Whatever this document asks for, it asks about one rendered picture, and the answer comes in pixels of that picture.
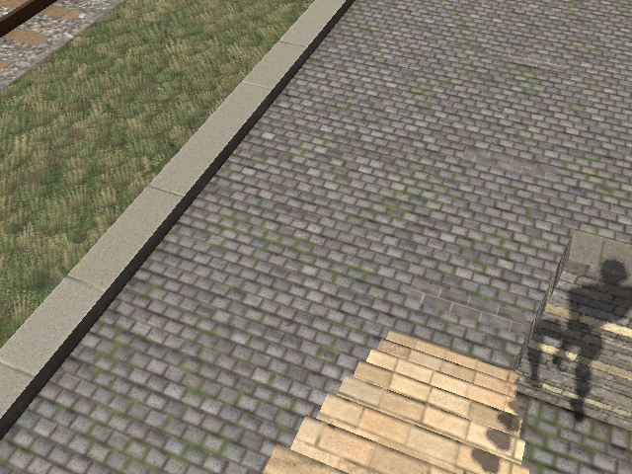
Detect stairs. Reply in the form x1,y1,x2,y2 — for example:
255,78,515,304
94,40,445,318
263,330,530,474

